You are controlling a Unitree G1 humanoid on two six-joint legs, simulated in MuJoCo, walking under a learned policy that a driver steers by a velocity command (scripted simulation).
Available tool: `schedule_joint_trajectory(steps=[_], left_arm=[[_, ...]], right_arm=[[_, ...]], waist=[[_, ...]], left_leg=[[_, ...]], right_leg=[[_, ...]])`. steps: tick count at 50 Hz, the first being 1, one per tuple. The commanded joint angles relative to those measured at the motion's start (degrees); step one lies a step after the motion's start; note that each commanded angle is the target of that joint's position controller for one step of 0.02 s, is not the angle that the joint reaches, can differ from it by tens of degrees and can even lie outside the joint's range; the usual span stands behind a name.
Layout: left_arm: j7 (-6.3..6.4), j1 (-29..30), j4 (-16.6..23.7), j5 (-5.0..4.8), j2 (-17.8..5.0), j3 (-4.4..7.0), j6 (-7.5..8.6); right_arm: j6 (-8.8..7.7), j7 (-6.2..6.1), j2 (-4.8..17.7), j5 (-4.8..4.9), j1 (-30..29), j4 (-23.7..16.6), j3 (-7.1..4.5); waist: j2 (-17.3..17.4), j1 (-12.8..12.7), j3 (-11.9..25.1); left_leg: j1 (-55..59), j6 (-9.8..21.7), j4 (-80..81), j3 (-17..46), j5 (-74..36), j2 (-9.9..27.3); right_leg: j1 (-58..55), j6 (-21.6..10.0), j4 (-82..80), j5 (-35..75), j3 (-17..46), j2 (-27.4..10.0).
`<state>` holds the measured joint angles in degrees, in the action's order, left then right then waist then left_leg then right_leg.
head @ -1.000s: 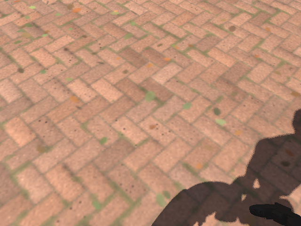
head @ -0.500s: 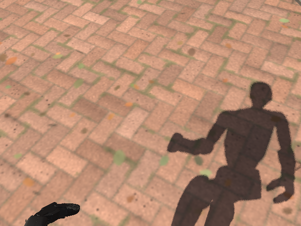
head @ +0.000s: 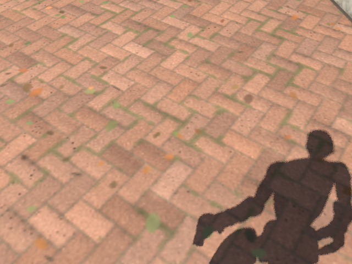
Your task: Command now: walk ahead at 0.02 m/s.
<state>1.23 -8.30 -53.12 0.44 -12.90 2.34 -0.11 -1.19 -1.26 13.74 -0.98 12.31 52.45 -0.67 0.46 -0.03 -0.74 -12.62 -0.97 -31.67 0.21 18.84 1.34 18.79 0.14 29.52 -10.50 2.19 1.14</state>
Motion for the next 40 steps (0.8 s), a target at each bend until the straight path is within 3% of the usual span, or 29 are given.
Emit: schedule_joint_trajectory(steps=[1,9,10,11,12,13,14,16,18,20,21,22,23,24,25,26,27,28,30,32,36,38,40], left_arm=[[0.17,2.0,1.4,-0.32,-5.8,1.45,0.59],[0.86,2.3,-2.8,-0.62,-6.4,1.74,-0.54],[0.79,0.3,-4.3,-0.80,-5.4,1.56,-0.70],[0.60,0.1,-4.8,-1.55,-6.3,2.05,-0.77],[0.23,3.0,-3.6,-1.85,-7.3,2.35,-0.19],[-0.32,8.3,-1.0,-2.48,-6.5,2.08,1.19],[-0.85,12.2,0.9,-2.85,-6.1,1.92,2.77],[-1.71,12.8,1.3,-3.04,-6.2,2.23,5.09],[-2.48,11.7,0.7,-3.06,-5.6,2.13,6.37],[-3.03,9.9,-0.2,-2.62,-4.2,1.77,6.54],[-4.56,7.3,0.7,2.62,-3.8,1.57,4.68],[-4.83,1.6,-0.7,2.76,-3.6,1.91,3.70],[-4.33,-6.3,-2.8,2.30,-5.6,2.81,3.23],[-3.38,-19.1,-6.2,2.32,-8.9,4.16,3.63],[-2.22,-30.1,-8.0,3.43,-17.0,5.62,4.46],[-1.80,-24.4,-7.0,2.84,-15.6,4.50,4.64],[-1.56,-14.8,-4.6,2.28,-14.9,4.24,4.52],[-1.80,-10.8,-3.3,1.68,-11.0,3.34,4.96],[-1.70,-8.1,-3.0,1.11,-7.1,1.89,5.70],[-1.34,-10.6,-4.2,1.13,-5.9,1.31,6.46],[-1.46,-15.1,-4.9,0.52,-6.7,1.30,7.33],[-1.34,-15.1,-4.6,0.56,-7.5,1.48,7.86],[-1.10,-16.6,-4.9,0.44,-7.2,1.30,8.35]], right_arm=[[-1.00,-0.23,6.9,0.40,0.6,-1.7,-1.40],[-0.59,-0.05,6.2,0.68,1.7,0.6,-1.26],[-0.43,0.02,5.9,0.82,4.1,1.9,-1.32],[-0.14,0.08,7.9,1.53,4.8,2.2,-2.09],[-0.15,-0.01,10.0,1.99,6.7,2.3,-2.79],[-0.76,-0.24,12.9,2.62,8.3,2.5,-3.79],[-1.79,-0.62,13.9,2.62,8.7,2.9,-4.36],[-3.77,-0.57,10.7,1.78,9.6,3.1,-4.04],[-4.03,0.06,9.5,2.41,8.4,2.4,-4.14],[-3.74,0.56,10.3,2.75,7.1,1.8,-4.55],[-3.14,1.45,10.1,-1.71,7.0,2.6,-4.73],[-2.92,1.84,10.4,-1.58,5.7,2.6,-5.08],[-3.15,2.02,10.6,-0.99,4.6,2.3,-5.08],[-3.48,2.17,10.2,-1.14,2.7,1.9,-4.86],[-3.90,2.23,3.5,-1.17,-0.6,-1.9,-3.27],[-4.14,2.16,3.1,-0.67,-2.7,-4.5,-3.38],[-4.03,2.54,4.8,-0.05,-4.5,-5.8,-3.52],[-4.14,3.17,6.3,-0.19,-3.5,-5.0,-3.73],[-3.20,4.02,5.2,-1.86,0.5,-3.5,-3.56],[-1.77,4.94,4.2,-1.84,-1.4,-4.7,-3.15],[-0.85,5.03,4.7,-1.16,-12.0,-9.4,-2.75],[-0.78,5.29,4.0,-0.19,-14.5,-10.6,-2.25],[-0.72,5.46,3.4,0.15,-17.3,-11.7,-1.95]], waist=[[1.0,0.5,2.8],[-0.3,0.6,2.9],[0.7,0.7,5.0],[3.1,1.0,2.6],[5.8,2.5,-1.9],[9.8,4.0,-7.0],[10.9,4.7,-11.0],[7.7,4.4,-10.8],[6.2,3.5,-7.7],[7.7,2.3,-5.8],[7.7,1.1,-4.9],[7.7,-1.8,-4.6],[5.3,-5.5,-2.3],[-0.9,-12.1,2.4],[-20.4,-15.8,8.6],[-17.8,-11.7,6.8],[-10.1,-6.6,-0.3],[-3.7,-4.5,-0.8],[-4.0,-0.1,-1.3],[-5.0,0.3,-3.7],[-2.4,-0.9,-8.2],[-3.3,-1.0,-8.8],[-2.3,-1.8,-10.1]], left_leg=[[-5.2,2.0,7.5,2.5,-7.2,2.8],[-3.1,2.3,7.3,1.5,-13.5,1.9],[-2.0,2.9,9.2,1.5,-2.4,1.6],[-2.5,5.3,11.6,4.3,13.3,2.7],[-0.9,8.7,16.5,11.8,27.9,7.3],[1.9,12.7,23.5,22.5,35.6,15.1],[3.5,15.6,27.2,29.8,33.1,21.0],[12.7,15.6,26.1,28.9,21.1,22.1],[14.8,12.4,24.7,19.8,12.3,18.0],[7.1,10.9,24.0,11.9,8.6,13.5],[1.6,11.1,23.6,7.9,9.2,10.0],[-4.9,11.0,20.5,5.6,8.1,9.3],[-10.0,10.6,13.4,3.4,-1.1,8.0],[-16.4,9.3,-4.3,-1.1,-11.1,4.5],[-28.9,6.3,-31.1,-4.4,6.6,-1.7],[-37.0,7.5,-41.7,6.4,10.1,-6.0],[-42.2,8.6,-45.2,7.0,3.4,0.3],[-38.8,8.3,-42.2,5.4,-2.8,3.7],[-31.2,5.9,-36.5,3.7,-5.7,6.4],[-32.0,3.8,-35.0,1.9,-8.8,6.8],[-35.5,1.5,-22.6,-1.0,-15.4,6.3],[-31.1,2.6,-14.7,-2.3,-19.8,4.5],[-27.7,4.9,-9.6,-3.6,-23.1,3.1]], right_leg=[[-9.1,-2.8,-1.5,10.7,2.6,-2.6],[-11.2,-2.6,-1.0,15.0,2.8,-3.0],[-11.8,-2.5,-0.4,4.0,0.7,-1.3],[-7.9,-2.6,2.7,-13.2,-2.0,1.3],[1.6,-2.6,5.9,-21.5,-2.8,1.8],[10.9,-2.7,11.1,-17.6,-4.6,1.0],[17.7,-3.4,15.8,-13.9,-2.2,-2.4],[27.6,-4.4,20.7,-13.1,0.9,-6.6],[23.9,-4.4,13.9,-11.0,-0.8,-7.3],[10.5,-3.0,7.3,-7.7,-5.3,-4.5],[1.0,-2.4,4.1,-7.2,-10.0,-0.6],[-9.4,-2.1,2.2,-3.2,-12.8,1.1],[-20.2,-2.3,1.8,-4.1,-13.6,2.7],[-33.1,-3.5,-0.2,-8.9,-9.0,0.4],[-39.7,-8.0,-13.1,-37.0,19.9,-18.0],[-32.4,-11.6,-24.5,-48.8,43.8,-22.5],[-27.6,-12.1,-21.8,-44.8,37.3,-23.7],[-22.8,-11.2,-20.6,-36.1,29.6,-21.0],[-15.3,-9.4,-23.2,-26.7,19.4,-15.6],[-13.3,-10.2,-25.6,-21.7,14.8,-13.9],[-13.2,-11.9,-29.9,-10.3,7.6,-12.6],[-13.3,-10.5,-32.4,-3.6,0.9,-12.0],[-15.3,-9.5,-35.5,2.7,-4.1,-12.9]])
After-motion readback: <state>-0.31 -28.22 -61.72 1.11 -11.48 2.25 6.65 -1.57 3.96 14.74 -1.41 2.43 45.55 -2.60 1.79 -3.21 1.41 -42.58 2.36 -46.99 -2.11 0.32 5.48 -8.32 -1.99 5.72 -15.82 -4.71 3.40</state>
